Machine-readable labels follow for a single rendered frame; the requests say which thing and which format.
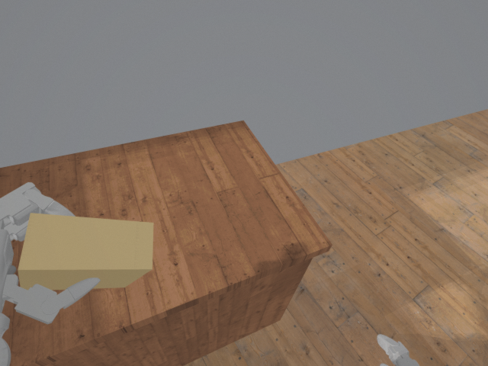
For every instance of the sponge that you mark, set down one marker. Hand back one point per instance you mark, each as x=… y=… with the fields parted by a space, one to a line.
x=60 y=251

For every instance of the robot left hand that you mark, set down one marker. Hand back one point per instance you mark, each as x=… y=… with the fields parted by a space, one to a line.
x=38 y=302

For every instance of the table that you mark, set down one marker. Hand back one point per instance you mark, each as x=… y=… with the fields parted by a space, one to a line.
x=231 y=243

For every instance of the robot right hand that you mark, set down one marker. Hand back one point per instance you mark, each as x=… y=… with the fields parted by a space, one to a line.
x=397 y=352

